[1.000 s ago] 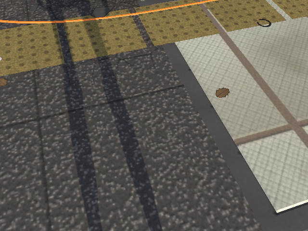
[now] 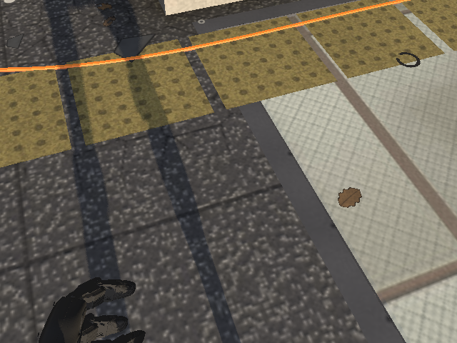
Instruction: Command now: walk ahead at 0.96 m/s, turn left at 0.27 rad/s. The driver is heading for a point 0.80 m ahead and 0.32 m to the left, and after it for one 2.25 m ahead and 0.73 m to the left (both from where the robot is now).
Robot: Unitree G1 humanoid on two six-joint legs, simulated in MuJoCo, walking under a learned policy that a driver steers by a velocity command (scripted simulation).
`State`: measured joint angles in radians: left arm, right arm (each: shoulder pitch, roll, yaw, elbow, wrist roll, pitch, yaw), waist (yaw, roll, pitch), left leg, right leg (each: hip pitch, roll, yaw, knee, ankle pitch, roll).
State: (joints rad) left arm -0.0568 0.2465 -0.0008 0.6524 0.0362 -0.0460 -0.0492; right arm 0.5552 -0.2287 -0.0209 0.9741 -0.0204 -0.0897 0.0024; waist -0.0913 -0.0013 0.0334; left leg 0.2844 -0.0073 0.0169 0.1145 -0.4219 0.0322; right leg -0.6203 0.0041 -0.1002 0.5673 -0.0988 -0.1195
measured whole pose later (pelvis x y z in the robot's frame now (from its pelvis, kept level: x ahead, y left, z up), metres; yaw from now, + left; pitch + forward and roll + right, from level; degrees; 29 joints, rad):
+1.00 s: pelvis +0.90 +0.20 +0.01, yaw +46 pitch +2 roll -2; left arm 0.13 0.30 0.03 0.68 0.05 -0.08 0.01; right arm 0.33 -0.37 -0.08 0.82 -0.02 -0.07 0.01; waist -0.05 0.02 0.04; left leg -0.25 -0.12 -0.14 1.24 -0.36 0.12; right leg -0.44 0.01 0.01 0.61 -0.20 0.02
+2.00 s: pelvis +1.64 +0.67 +0.02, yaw +3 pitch +2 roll -1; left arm 0.46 0.32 0.07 0.81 0.00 -0.05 -0.02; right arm 0.02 -0.26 0.03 0.56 -0.04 -0.06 0.02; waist 0.09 -0.01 0.04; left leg -0.73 0.13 -0.10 0.76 -0.06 -0.07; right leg -0.02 0.21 0.18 0.34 -0.31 -0.16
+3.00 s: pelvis +2.37 +0.72 +0.00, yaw +12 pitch +1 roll -2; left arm 0.10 0.31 0.07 0.79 -0.02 0.00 0.04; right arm 0.17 -0.33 -0.10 0.62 0.02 0.02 0.04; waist -0.01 0.01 0.07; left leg -0.49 0.01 0.07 0.62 -0.13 0.08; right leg -0.14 -0.10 -0.29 0.70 -0.47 0.03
